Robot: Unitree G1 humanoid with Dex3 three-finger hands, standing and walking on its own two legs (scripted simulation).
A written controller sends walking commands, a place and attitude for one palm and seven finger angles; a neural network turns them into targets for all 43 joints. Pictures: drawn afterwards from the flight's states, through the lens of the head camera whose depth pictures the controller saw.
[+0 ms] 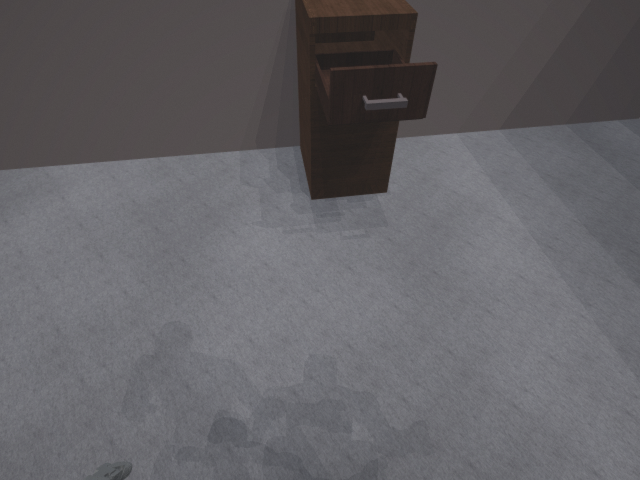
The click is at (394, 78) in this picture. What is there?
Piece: drawer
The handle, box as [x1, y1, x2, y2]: [362, 93, 407, 109]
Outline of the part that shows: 407,100 400,93 398,93 397,98 368,100 365,96 363,96 362,98 365,103 364,106 366,109 406,107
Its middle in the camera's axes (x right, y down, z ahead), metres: +0.20 -0.43 +1.21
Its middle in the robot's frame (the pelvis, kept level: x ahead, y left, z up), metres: +1.19 -0.14 -0.11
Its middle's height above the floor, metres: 0.66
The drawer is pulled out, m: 0.29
